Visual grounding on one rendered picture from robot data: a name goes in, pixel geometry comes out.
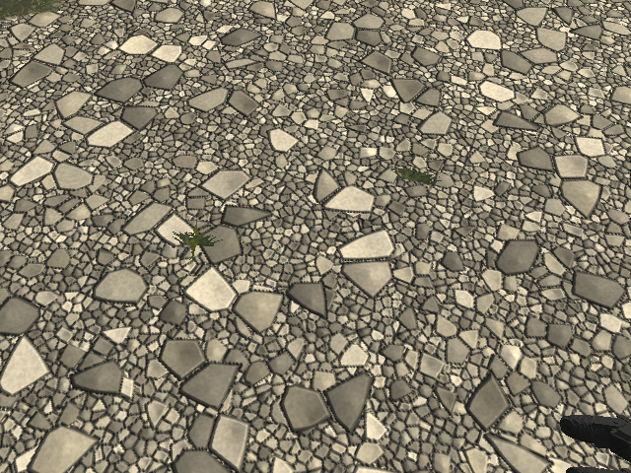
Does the right robot hand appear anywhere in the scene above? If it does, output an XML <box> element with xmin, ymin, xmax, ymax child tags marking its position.
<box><xmin>560</xmin><ymin>415</ymin><xmax>631</xmax><ymax>473</ymax></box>

